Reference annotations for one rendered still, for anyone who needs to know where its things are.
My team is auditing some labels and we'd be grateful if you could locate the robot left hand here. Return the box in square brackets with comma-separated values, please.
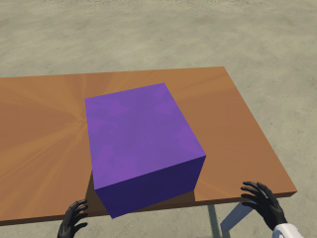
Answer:
[56, 199, 88, 238]

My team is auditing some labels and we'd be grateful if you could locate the table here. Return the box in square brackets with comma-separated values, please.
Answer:
[0, 66, 298, 232]

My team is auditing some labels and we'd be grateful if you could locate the right robot forearm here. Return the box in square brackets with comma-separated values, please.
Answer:
[271, 223, 303, 238]

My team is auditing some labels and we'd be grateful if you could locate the carton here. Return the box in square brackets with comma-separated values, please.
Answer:
[84, 82, 207, 219]

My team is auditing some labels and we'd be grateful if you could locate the robot right hand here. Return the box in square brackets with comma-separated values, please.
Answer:
[241, 181, 288, 231]

